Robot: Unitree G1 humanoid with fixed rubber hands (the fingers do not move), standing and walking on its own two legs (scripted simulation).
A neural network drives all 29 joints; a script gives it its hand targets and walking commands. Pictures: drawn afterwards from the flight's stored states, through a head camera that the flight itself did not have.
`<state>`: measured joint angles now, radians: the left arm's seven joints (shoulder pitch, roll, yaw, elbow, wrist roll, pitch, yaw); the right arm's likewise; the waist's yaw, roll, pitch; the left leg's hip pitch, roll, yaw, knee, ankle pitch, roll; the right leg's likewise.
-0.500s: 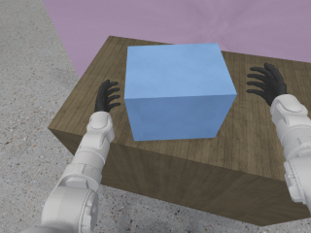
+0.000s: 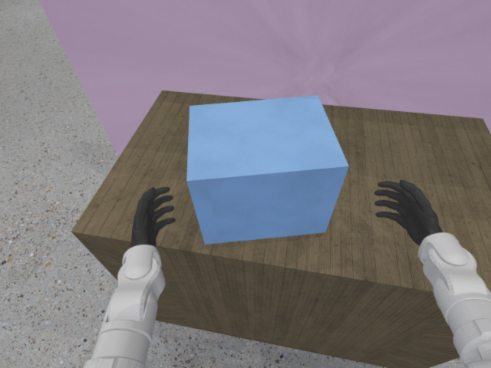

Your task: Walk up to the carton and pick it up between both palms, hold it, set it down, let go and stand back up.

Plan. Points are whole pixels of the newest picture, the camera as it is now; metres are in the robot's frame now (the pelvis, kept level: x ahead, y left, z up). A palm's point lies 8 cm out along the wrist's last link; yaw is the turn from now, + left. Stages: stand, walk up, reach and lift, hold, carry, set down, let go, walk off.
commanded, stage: set down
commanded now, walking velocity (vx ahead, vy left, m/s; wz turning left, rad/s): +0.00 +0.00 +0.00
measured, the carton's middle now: (260, 171) +0.48 +0.01 +0.02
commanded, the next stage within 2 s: none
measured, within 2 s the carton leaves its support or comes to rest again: neither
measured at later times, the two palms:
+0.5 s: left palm (132, 276) +0.23 +0.19 +0.06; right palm (457, 282) +0.25 -0.28 +0.05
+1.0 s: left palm (136, 295) +0.21 +0.18 +0.05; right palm (484, 322) +0.20 -0.29 +0.05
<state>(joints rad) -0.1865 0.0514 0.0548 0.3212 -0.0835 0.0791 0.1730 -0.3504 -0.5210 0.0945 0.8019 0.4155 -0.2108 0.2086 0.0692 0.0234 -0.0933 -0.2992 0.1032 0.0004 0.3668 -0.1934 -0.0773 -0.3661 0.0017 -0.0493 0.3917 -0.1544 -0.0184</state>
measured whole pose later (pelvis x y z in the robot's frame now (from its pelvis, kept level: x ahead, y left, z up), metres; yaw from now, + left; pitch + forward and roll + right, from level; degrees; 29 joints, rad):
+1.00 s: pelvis +0.00 +0.02 +0.00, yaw -3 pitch -4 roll +0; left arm 0.28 -0.02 -0.04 -0.12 0.02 0.24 0.26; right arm 0.20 -0.56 -0.06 0.32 0.43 -0.08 0.28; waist 0.02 -0.01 -0.01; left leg -0.04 0.09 0.05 0.34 -0.22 -0.07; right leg -0.14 -0.01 0.01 0.39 -0.18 0.00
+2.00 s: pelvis +0.02 +0.04 +0.00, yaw -2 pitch -3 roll -1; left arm 0.35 0.07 -0.04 0.15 -0.02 0.13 0.15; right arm 0.27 -0.35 -0.06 0.46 0.18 -0.13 0.19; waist 0.03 0.00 0.03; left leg -0.04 0.07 0.06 0.35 -0.26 -0.04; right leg -0.11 -0.03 0.01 0.33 -0.17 0.03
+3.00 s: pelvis +0.03 +0.04 +0.00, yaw -1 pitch -5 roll -1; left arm 0.20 0.17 0.02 0.46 0.00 0.15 0.01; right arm 0.20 -0.18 -0.05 0.74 -0.02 -0.21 0.03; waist 0.02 0.00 0.08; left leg -0.01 0.07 0.04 0.40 -0.30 -0.04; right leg -0.06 -0.03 -0.01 0.36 -0.21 0.04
